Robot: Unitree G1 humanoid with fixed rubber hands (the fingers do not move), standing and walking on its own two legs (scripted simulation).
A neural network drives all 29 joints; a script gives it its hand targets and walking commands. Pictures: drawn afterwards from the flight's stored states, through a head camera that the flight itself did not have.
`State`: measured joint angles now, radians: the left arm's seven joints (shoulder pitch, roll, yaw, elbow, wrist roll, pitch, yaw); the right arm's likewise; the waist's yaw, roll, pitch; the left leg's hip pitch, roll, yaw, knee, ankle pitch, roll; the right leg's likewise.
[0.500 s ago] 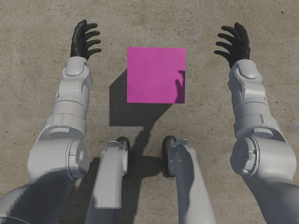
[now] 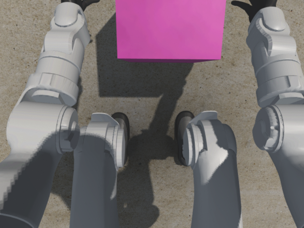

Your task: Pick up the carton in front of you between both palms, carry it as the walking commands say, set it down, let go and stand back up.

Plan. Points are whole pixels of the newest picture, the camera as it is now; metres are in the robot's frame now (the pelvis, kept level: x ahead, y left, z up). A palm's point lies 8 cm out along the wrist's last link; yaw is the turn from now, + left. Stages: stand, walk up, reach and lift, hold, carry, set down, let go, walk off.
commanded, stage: reach and lift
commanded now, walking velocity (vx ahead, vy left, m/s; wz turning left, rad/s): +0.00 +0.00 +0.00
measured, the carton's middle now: (165, 20) +0.53 -0.04 -0.27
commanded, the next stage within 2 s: none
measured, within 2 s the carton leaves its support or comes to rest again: leaves its support in 0.90 s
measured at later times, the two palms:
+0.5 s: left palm (86, 10) +0.54 +0.13 -0.20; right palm (246, 12) +0.53 -0.22 -0.20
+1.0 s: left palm (92, 2) +0.55 +0.11 -0.18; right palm (237, 6) +0.53 -0.19 -0.18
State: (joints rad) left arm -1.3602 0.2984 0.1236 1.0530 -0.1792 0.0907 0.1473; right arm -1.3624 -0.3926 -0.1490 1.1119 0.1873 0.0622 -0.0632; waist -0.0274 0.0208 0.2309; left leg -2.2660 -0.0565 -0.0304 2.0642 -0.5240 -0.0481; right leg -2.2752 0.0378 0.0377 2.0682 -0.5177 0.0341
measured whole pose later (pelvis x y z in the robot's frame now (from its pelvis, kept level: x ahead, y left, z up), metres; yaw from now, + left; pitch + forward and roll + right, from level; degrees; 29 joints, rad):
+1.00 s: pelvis +0.01 +0.00 -0.03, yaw +1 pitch +38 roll +1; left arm -1.35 0.18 0.20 1.00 -0.12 0.14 0.19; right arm -1.35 -0.29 -0.13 1.03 0.14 0.15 -0.14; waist -0.03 0.05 0.25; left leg -2.29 -0.10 -0.04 2.21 -0.57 -0.07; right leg -2.30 0.03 0.04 2.21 -0.57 0.03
